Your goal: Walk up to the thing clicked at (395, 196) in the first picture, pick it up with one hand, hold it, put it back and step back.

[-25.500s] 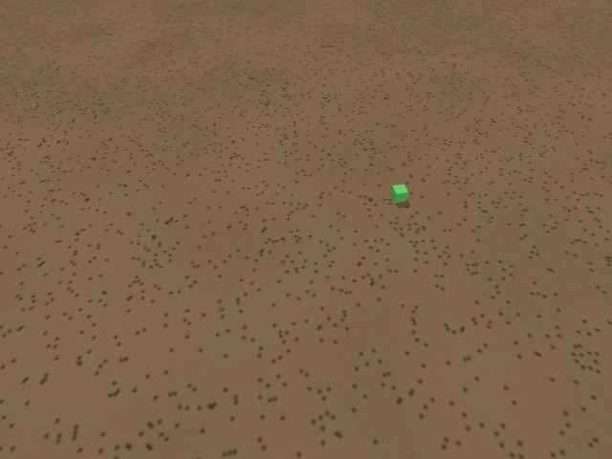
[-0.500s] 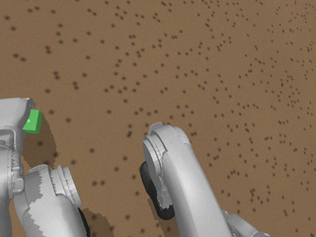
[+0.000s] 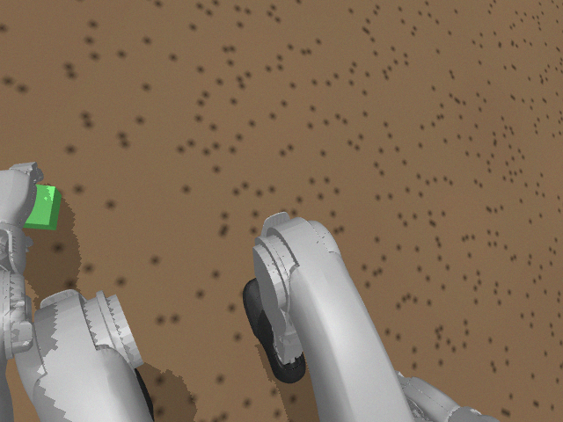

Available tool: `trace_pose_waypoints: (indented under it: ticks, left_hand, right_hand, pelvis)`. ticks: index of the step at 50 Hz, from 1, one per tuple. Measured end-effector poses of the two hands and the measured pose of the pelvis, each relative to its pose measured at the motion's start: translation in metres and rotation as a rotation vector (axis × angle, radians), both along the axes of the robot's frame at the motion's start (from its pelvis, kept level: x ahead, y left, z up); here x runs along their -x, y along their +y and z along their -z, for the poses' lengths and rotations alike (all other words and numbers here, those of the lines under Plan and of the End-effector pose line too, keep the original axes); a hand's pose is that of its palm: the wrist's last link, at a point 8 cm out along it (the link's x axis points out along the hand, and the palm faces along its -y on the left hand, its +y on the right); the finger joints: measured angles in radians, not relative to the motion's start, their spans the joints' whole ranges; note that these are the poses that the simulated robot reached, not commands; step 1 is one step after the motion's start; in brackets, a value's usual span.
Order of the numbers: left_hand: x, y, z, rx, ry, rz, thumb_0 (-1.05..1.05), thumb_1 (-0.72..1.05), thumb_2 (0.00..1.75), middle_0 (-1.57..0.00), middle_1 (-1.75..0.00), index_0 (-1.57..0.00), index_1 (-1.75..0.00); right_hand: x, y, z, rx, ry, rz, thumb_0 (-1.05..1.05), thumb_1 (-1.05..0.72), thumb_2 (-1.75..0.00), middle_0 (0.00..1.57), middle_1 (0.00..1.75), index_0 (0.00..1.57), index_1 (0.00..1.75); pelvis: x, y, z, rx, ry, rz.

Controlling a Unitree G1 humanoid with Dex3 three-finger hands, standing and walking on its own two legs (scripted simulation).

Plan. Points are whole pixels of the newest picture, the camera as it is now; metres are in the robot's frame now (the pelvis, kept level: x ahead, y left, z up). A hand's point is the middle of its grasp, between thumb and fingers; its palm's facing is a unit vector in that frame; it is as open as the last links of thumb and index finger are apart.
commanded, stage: open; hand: left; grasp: from above
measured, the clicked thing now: (33, 207) +0.45 +0.20 -0.27
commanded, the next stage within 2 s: withdraw in 0.54 s
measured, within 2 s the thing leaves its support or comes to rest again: neither
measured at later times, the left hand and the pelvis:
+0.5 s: hand (11, 221) +0.43 +0.22 -0.23, palm faces -0.45 -0.06 -0.89, open 12.7 cm; pelvis +0.00 +0.00 +0.00, yaw +0 degrees
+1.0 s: hand out of the picture +0.45 +0.24 -0.16, palm faces -0.27 -0.07 -0.96, open 13.3 cm; pelvis +0.00 +0.00 +0.02, yaw +1 degrees
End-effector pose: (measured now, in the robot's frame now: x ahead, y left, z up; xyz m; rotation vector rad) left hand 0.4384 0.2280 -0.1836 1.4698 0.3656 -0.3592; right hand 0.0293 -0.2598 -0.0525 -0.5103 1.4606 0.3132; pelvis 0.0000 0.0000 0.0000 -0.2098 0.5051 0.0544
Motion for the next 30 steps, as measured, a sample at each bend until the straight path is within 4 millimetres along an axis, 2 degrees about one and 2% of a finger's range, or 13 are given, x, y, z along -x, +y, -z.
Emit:
trace_pose_waypoints:
  ticks: [13,30]
  left_hand:
    - [-0.0017,0.0021,-0.0065,-0.002,-0.002,-0.019,0.00,-0.21,0.81,-0.48,-0.57,-0.41,-0.65]
    - [0.0012,-0.0019,-0.0075,-0.005,-0.011,0.010,0.00,-0.31,0.92,-0.31,-0.78,-0.27,-0.84]
  right_hand:
    - [0.0014,0.0021,0.0039,-0.019,-0.006,0.020,0.00,-0.91,-0.91,0.19,0.30,0.20,0.29]
    - [0.0066,-0.0008,-0.0038,0.010,-0.003,0.012,0.00,-0.91,-0.90,0.19,0.30,0.20,0.29]
  pelvis:
    - [-0.0004,-0.0004,-0.0001,0.001,0.001,0.001]
    - [0.0033,-0.0007,-0.0038,0.000,-0.005,0.002]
